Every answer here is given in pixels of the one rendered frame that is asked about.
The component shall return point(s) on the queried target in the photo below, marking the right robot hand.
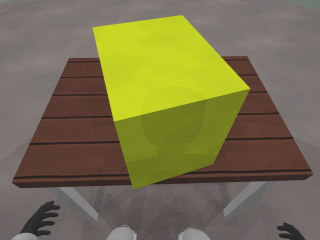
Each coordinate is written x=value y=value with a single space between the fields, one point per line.
x=294 y=233

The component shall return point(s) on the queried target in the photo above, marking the right robot thigh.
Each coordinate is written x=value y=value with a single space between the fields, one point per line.
x=193 y=234

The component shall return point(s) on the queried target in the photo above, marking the table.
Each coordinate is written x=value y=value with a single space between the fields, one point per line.
x=76 y=142

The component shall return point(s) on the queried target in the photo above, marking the robot thigh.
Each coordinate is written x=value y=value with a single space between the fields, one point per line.
x=193 y=234
x=122 y=233

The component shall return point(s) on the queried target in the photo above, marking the left robot hand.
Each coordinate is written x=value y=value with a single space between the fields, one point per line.
x=35 y=222

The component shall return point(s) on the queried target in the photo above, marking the left robot thigh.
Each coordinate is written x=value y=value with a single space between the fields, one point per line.
x=122 y=233

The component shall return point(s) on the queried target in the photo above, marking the carton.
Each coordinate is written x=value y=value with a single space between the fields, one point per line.
x=172 y=96

